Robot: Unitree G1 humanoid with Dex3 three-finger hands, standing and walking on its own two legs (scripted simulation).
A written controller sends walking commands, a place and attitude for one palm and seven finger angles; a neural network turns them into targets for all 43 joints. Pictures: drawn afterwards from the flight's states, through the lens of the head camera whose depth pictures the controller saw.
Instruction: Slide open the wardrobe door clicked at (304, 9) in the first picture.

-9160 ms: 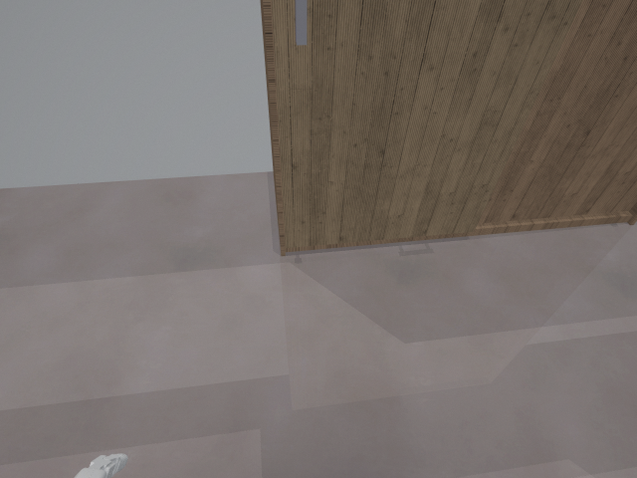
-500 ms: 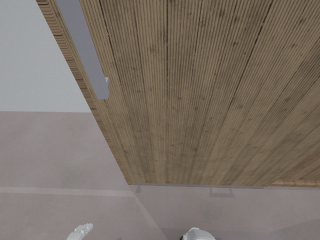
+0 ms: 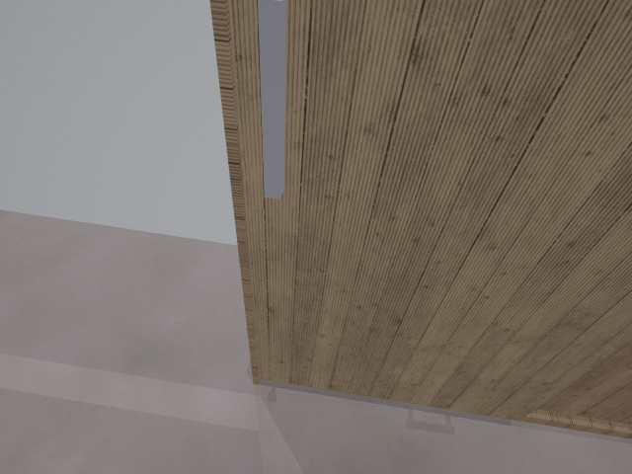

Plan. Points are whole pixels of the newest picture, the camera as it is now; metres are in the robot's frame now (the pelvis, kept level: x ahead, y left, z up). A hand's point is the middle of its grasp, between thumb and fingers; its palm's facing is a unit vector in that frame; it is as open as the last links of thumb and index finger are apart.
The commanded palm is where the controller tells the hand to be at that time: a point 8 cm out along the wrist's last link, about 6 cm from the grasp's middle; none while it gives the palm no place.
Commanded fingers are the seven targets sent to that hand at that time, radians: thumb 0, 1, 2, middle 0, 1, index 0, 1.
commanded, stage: come to a stop and stand still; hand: left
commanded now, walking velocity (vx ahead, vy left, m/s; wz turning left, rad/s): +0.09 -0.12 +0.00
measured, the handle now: (276, 105) +0.50 +0.11 +0.23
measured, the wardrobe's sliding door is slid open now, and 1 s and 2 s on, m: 0.00 0.00 0.00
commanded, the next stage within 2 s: look again from close up in 0.92 s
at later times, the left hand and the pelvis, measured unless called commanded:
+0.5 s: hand out of the picture +0.03 +0.13 -0.18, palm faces +0.00 -0.98 -0.22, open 7.3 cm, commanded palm none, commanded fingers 0.00 0.90 0.90 -0.20 -0.30 -0.20 -0.30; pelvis +0.00 -0.04 -0.01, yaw -2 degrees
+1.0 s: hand out of the picture -0.01 +0.10 -0.17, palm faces -0.01 -0.98 -0.18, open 7.4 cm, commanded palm none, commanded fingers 0.00 0.90 0.90 -0.20 -0.30 -0.20 -0.30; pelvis +0.01 -0.06 +0.00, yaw -2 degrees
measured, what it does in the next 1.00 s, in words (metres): steps on the spot: right foot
